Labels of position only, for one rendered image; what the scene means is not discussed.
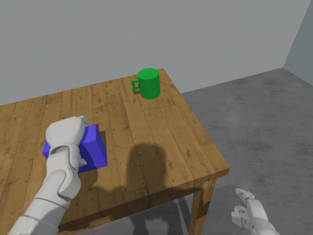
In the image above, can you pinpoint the table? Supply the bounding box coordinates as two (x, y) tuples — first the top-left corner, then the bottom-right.
(0, 68), (230, 235)

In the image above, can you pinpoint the right robot hand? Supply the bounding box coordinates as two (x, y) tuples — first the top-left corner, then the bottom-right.
(231, 188), (268, 231)

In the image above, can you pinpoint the robot right forearm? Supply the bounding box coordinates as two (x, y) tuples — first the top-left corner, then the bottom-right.
(250, 219), (280, 235)

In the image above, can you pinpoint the left robot hand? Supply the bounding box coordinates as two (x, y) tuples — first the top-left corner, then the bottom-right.
(46, 116), (90, 167)

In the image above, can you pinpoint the sponge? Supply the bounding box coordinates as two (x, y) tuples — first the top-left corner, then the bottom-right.
(42, 125), (108, 173)

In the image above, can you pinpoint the robot left forearm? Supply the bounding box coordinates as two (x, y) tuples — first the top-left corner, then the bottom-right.
(8, 142), (81, 235)

